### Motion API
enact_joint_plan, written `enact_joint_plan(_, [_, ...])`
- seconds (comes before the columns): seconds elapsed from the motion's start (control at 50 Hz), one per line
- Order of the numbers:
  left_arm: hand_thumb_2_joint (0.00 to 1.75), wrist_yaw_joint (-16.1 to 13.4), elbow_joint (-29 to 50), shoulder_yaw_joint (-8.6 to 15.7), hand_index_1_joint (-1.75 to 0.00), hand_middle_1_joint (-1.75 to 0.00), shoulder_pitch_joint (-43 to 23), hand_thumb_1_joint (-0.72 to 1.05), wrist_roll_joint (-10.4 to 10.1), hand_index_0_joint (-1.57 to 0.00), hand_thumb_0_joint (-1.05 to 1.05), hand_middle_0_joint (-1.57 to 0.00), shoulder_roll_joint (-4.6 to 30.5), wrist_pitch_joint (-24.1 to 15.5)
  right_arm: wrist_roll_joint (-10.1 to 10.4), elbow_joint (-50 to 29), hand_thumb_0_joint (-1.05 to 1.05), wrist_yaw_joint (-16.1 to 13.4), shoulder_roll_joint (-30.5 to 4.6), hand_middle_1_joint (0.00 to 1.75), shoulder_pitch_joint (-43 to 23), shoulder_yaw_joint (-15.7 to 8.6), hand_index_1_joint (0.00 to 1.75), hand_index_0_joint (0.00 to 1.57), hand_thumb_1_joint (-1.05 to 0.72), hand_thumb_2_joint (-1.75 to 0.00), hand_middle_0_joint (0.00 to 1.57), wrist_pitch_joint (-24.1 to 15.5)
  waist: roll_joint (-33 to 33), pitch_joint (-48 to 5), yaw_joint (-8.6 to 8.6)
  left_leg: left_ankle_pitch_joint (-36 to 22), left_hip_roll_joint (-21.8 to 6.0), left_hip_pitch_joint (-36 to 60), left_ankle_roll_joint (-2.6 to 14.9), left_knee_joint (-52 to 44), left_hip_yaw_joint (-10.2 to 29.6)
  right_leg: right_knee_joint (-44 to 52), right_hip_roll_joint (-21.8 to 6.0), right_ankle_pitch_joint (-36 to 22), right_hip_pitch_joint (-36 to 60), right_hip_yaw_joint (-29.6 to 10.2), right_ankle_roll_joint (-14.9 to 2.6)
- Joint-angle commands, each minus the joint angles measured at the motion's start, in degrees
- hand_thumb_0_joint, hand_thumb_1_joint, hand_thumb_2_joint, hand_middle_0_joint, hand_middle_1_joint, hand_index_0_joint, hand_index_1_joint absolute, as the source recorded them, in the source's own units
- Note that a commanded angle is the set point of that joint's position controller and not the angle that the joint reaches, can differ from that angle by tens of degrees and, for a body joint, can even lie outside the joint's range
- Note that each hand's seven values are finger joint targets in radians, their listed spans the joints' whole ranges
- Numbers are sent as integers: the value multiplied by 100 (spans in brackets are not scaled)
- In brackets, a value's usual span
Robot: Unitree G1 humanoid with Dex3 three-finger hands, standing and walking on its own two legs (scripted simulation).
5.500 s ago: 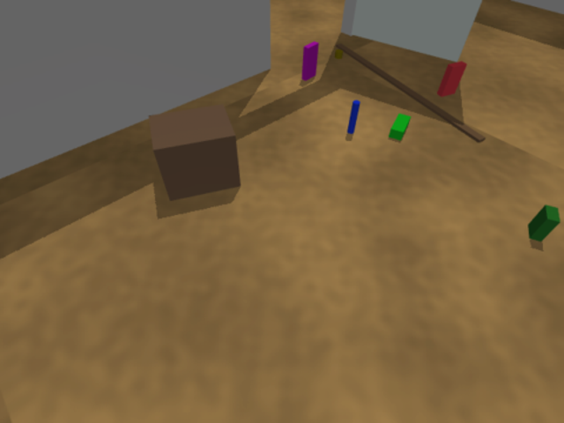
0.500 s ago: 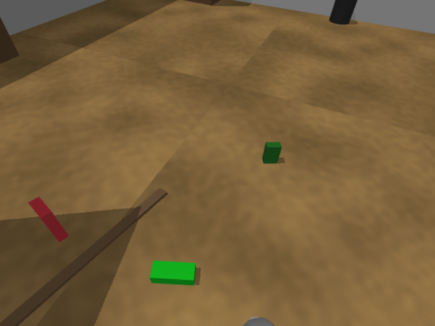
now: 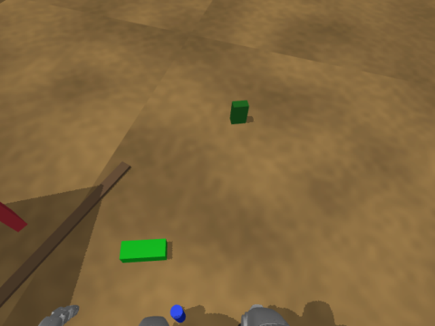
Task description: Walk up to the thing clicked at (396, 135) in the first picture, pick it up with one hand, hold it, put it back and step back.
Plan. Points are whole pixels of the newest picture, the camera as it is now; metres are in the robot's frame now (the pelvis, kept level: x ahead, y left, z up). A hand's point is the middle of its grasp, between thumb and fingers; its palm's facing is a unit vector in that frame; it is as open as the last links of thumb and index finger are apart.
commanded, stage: walk up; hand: left
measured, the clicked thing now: (144, 250) +0.45 +0.29 -0.71
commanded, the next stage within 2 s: none
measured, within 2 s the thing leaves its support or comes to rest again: neither
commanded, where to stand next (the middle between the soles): +0.09 -0.03 m, yaw +6 degrees
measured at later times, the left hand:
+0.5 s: hand out of the picture +0.11 +0.22 -0.14, palm faces +0.01 -0.93 -0.36, open 7.4 cm
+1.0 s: hand out of the picture +0.05 +0.26 -0.15, palm faces +0.04 -0.93 -0.37, open 7.4 cm
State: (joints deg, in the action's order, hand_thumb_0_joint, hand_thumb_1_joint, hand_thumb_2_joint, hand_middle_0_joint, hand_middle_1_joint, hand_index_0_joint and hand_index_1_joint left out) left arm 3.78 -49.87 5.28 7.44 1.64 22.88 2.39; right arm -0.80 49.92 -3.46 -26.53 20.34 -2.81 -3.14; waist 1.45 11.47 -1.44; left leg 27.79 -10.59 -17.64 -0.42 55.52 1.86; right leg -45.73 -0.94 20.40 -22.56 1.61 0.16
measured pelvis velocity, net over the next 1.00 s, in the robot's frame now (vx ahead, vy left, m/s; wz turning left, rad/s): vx -0.03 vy -0.02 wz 0.06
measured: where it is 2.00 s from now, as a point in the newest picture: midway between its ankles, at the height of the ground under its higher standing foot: outside the picture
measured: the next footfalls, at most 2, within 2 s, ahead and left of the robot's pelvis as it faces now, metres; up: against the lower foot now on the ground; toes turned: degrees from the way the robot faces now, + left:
left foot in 0.28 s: +0.13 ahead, +0.09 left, +0.00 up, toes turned +2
right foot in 1.10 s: -0.03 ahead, -0.16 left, +0.00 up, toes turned +1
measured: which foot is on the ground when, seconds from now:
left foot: up 0.00-0.26, down 0.28-1.00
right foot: down 0.00-0.84, up 0.86-1.00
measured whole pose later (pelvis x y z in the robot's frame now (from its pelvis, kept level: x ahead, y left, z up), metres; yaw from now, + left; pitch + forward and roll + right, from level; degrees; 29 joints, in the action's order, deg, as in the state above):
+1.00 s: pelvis -0.03 -0.02 +0.01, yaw +3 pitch -2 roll -1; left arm 0.4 -55.0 4.5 7.3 0.3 23.9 2.6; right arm -2.9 55.3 0.6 -21.0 9.9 -2.6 0.3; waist 1.6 8.4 -1.3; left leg 8.3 0.1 -27.3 2.5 36.9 -0.7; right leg -57.5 2.3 29.8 -22.9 -4.1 -1.7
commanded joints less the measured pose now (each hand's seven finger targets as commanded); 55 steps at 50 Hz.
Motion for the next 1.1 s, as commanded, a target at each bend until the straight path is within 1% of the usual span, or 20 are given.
enact_joint_plan(0.0, [90, -231, 393, 554, -30, -30, 941, 90, -99, -20, 0, -20, 1890, -145, 113, -543, 0, -186, -1166, 30, -193, -340, 30, 20, -90, -90, 20, -85, 949, -1133, 687, 868, 849, -1815, 197, 2040, 212, 2454, -1935, -1182, 1381, -3072, -1879])
enact_joint_plan(0.06, [90, -319, 541, 346, -30, -30, 284, 90, -64, -20, 0, -20, 1299, -197, 198, -107, 0, -88, -955, 30, 449, -233, 30, 20, -90, -90, 20, -92, 579, -911, 181, 67, 831, -1256, 237, 1045, -3, 1542, -990, -2398, 772, -1146, -1361])
enact_joint_plan(0.1, [90, -348, 501, 279, -30, -30, 255, 90, -41, -20, 0, -20, 1156, -263, 163, -49, 0, -32, -756, 30, 356, -165, 30, 20, -90, -90, 20, -78, 808, -926, 214, -229, 831, -892, 189, 320, -246, 1508, -817, -2723, 441, -875, -1334])
enact_joint_plan(0.2, [90, -445, 532, 137, -30, -30, -19, 90, -172, -20, 0, -20, 1232, -298, 126, -105, 0, 72, -643, 30, -71, -163, 30, 20, -90, -90, 20, -51, 984, -1230, 132, -1017, 877, -74, 146, -1211, -320, 953, -1336, -3836, 444, -1218, -1321])
enact_joint_plan(0.26, [90, -471, 503, 64, -30, -30, -30, 90, -294, -20, 0, -20, 1057, -239, -24, -89, 0, 90, -921, 30, -211, -293, 30, 20, -90, -90, 20, -66, 137, -1398, 59, -3091, 580, 655, 420, -2177, 455, 218, -996, -2552, -33, -992, -736])
enact_joint_plan(0.28, [90, -474, 490, 31, -30, -30, 137, 90, -323, -20, 0, -20, 932, -239, -45, -234, 0, 114, -1226, 30, -508, -358, 30, 20, -90, -90, 20, -57, -554, -1483, 215, -3493, -130, 810, 802, -2430, 1532, -238, -516, -1508, -375, -671, -421])
enact_joint_plan(0.3, [90, -523, 341, 29, -30, -30, 187, 90, -362, -20, 0, -20, 944, -215, 44, -272, 0, 157, -1391, 30, -807, -350, 30, 20, -90, -90, 20, -37, -1115, -1550, 220, -3454, -756, 259, 1531, -2713, 2209, -723, -25, -137, 154, -249, -224])
enact_joint_plan(0.32, [90, -549, 153, 61, -30, -30, 358, 90, -318, -20, 0, -20, 997, -204, 33, -302, 0, 172, -1276, 30, -1152, -327, 30, 20, -90, -90, 20, -12, -1186, -1426, 368, -3405, -934, -293, 1744, -2761, 2431, -726, -16, 840, 589, -330, -203])
enact_joint_plan(0.38, [90, -470, -10, 97, -30, -30, 369, 90, -200, -20, 0, -20, 1081, -269, 23, -371, 0, 211, -969, 30, -1369, -211, 30, 20, -90, -90, 20, 81, -748, -1491, 419, -2921, -108, -571, 975, -2367, 1195, 333, -154, -199, 951, -498, -330])
enact_joint_plan(0.42, [90, -477, 5, 104, -30, -30, 262, 90, -119, -20, 0, -20, 1306, -322, 121, -267, 0, 230, -831, 30, -1335, -207, 30, 20, -90, -90, 20, 131, -349, -1639, 324, -2880, 499, -337, 390, -1573, 600, 1162, -731, -1260, 907, -1212, -601])
enact_joint_plan(0.46, [90, -494, 65, 111, -30, -30, -239, 90, -109, -20, 0, -20, 1549, -311, 145, -118, 0, 209, -727, 30, -1207, -201, 30, 20, -90, -90, 20, 154, 182, -1605, 95, -2105, 950, -126, 226, -1194, 106, 1339, -1297, -2083, 540, -1640, -1023])
enact_joint_plan(0.56, [90, -497, 17, 68, -30, -30, -366, 90, -99, -20, 0, -20, 1330, -275, 71, 25, 0, 283, -806, 30, -1322, -265, 30, 20, -90, -90, 20, 189, 203, -1502, 107, -2254, 796, 147, 390, -1513, 315, 1345, -939, -1057, 235, -1037, -669])
enact_joint_plan(0.66, [90, -458, 17, 91, -30, -30, -707, 90, -26, -20, 0, -20, 1392, -228, -22, 141, 0, 320, -768, 30, -1191, -306, 30, 20, -90, -90, 20, 270, 699, -1003, -28, -472, 1179, 269, 257, -962, -67, 2016, -1429, 283, -644, -1548, -966])
enact_joint_plan(0.76, [90, -450, 19, 85, -30, -30, -897, 90, -26, -20, 0, -20, 1233, -174, -25, 291, 0, 366, -803, 30, -910, -382, 30, 20, -90, -90, 20, 269, 349, -898, -118, -806, 1123, 529, 267, -1365, -33, 1777, -1085, 882, -949, -1068, -703])
enact_joint_plan(0.78, [90, -440, -8, 67, -30, -30, -802, 90, -29, -20, 0, -20, 1142, -145, -54, 297, 0, 362, -882, 30, -888, -399, 30, 20, -90, -90, 20, 246, -44, -942, -112, -532, 849, 473, 332, -2010, 512, 1286, -823, 938, -926, -857, -570])
enact_joint_plan(0.82, [90, -433, -116, 93, -30, -30, -335, 90, -140, -20, 0, -20, 1022, -57, -135, 139, 0, 334, -1322, 30, -1094, -436, 30, 20, -90, -90, 20, 196, -1231, -1022, 11, 1269, -549, -645, 1070, -4147, 3220, -939, 235, 1253, -275, -418, -196])
enact_joint_plan(0.84, [90, -443, -181, 165, -30, -30, -71, 90, -133, -20, 0, -20, 1187, -22, -213, 48, 0, 316, -1478, 30, -1319, -478, 30, 20, -90, -90, 20, 166, -939, -896, 121, 1960, -676, -984, 1204, -4377, 3544, -1444, 230, 1399, -151, -888, -170])
enact_joint_plan(0.92, [90, -399, -524, 227, -30, -30, 850, 90, -163, -20, 0, -20, 1115, -1, -186, -74, 0, 258, -1251, 30, -1582, -458, 30, 20, -90, -90, 20, 156, -951, -1194, 371, 1036, -297, -578, 905, -4014, 2273, -1607, 281, 847, -31, -770, -243])
enact_joint_plan(1.02, [90, -353, -538, 205, -30, -30, 1093, 90, -109, -20, 0, -20, 970, -123, -226, -28, 0, 316, -1065, 30, -1202, -454, 30, 20, -90, -90, 20, 242, -1234, -1830, 223, 1038, -231, 402, 829, -3837, 1700, 434, 175, 1624, 417, -202, -217])
enact_joint_plan(1.08, [90, -394, -813, 199, -30, -30, 1508, 90, -13, -20, 0, -20, 882, -216, -187, 3, 0, 325, -941, 30, -1152, -437, 30, 20, -90, -90, 20, 408, -1070, -1547, 290, 570, 148, -145, 470, -3381, 1040, 2422, 327, 248, 1548, 107, -254])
